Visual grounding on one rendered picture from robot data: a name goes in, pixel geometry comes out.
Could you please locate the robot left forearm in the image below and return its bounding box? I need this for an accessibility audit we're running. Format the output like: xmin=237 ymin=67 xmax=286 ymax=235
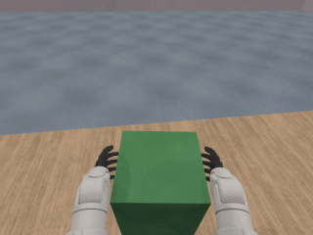
xmin=66 ymin=166 xmax=111 ymax=235

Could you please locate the left robot hand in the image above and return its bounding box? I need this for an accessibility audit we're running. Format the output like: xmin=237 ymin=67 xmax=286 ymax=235
xmin=95 ymin=145 xmax=119 ymax=179

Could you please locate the right robot hand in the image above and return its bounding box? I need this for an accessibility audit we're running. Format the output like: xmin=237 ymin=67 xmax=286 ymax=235
xmin=201 ymin=146 xmax=223 ymax=181

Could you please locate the carton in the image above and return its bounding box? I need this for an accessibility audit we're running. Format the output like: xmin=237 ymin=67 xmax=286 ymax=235
xmin=110 ymin=130 xmax=211 ymax=235

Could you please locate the robot right forearm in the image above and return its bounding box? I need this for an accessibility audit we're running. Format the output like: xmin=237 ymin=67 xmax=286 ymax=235
xmin=209 ymin=167 xmax=258 ymax=235

